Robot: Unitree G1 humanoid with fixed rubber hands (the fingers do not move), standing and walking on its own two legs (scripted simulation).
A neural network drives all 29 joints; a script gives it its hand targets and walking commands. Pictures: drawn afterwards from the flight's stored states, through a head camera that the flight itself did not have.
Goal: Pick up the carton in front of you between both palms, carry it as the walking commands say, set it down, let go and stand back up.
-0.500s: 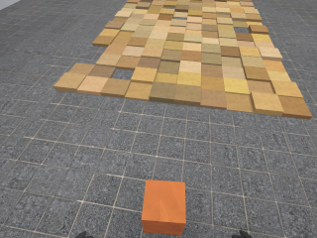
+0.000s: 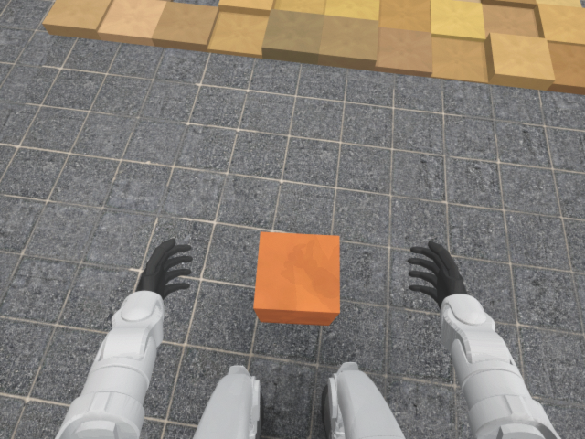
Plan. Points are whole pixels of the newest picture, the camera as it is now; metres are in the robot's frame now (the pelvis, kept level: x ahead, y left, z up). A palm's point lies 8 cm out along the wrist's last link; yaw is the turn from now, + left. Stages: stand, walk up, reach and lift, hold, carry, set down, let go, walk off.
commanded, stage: reach and lift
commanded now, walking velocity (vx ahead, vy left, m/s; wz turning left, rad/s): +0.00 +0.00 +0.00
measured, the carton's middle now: (297, 282) +0.45 -0.02 -0.57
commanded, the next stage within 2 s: none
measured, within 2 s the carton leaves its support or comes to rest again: neither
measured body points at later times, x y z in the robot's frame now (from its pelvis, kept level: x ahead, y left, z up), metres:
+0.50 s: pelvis -0.04 +0.00 -0.06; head +0.27 +0.00 +0.28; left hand +0.50 +0.18 -0.17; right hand +0.47 -0.21 -0.16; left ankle +0.04 +0.12 -0.66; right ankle +0.04 -0.12 -0.66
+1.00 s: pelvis -0.07 +0.00 -0.25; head +0.29 +0.00 +0.03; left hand +0.47 +0.18 -0.41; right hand +0.45 -0.21 -0.41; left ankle +0.04 +0.12 -0.66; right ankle +0.04 -0.12 -0.66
